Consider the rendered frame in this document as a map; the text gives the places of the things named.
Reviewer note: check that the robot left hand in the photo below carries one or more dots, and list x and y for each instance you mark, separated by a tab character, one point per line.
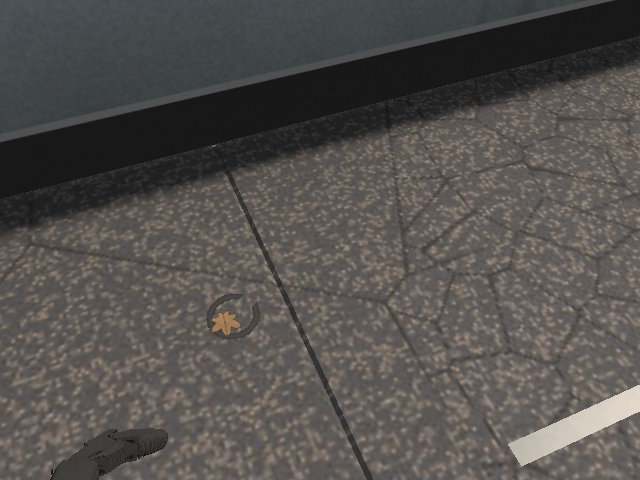
109	450

